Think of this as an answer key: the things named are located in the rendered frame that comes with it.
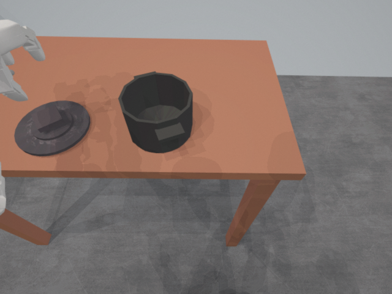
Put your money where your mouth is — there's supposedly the table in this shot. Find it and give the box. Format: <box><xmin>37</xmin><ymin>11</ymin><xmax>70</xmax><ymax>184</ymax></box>
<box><xmin>0</xmin><ymin>36</ymin><xmax>306</xmax><ymax>246</ymax></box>

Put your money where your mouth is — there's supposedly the pot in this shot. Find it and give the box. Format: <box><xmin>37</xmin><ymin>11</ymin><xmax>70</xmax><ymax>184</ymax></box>
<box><xmin>118</xmin><ymin>71</ymin><xmax>193</xmax><ymax>153</ymax></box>

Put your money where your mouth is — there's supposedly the knob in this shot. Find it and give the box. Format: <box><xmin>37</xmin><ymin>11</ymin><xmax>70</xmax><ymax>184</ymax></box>
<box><xmin>31</xmin><ymin>105</ymin><xmax>64</xmax><ymax>133</ymax></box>

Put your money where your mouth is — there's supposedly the robot left hand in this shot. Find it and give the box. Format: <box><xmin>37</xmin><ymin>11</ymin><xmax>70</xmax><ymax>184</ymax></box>
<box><xmin>0</xmin><ymin>20</ymin><xmax>45</xmax><ymax>102</ymax></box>

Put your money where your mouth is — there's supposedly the lid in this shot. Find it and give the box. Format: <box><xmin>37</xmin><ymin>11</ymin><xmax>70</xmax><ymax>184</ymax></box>
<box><xmin>14</xmin><ymin>100</ymin><xmax>90</xmax><ymax>156</ymax></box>

